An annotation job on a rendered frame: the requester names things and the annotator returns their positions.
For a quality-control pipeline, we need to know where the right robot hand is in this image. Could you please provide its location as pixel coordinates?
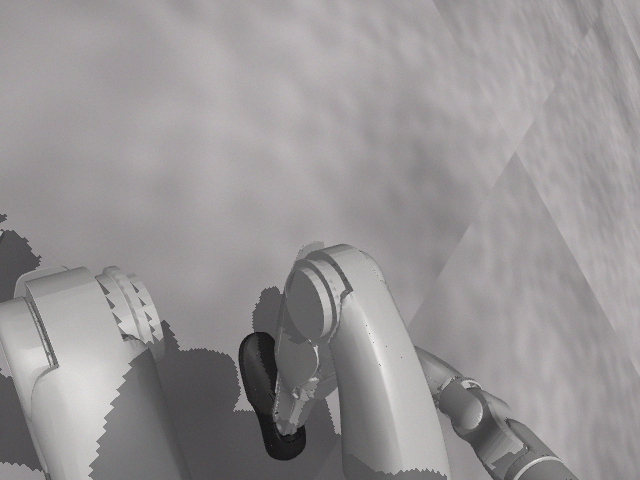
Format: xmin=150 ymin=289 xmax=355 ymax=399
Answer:
xmin=414 ymin=346 xmax=464 ymax=409

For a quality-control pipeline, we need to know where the right robot foot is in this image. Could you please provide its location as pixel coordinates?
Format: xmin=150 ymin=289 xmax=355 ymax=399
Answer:
xmin=238 ymin=332 xmax=306 ymax=461

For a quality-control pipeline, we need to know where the right robot arm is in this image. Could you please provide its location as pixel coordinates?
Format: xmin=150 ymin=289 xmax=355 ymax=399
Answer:
xmin=439 ymin=377 xmax=579 ymax=480

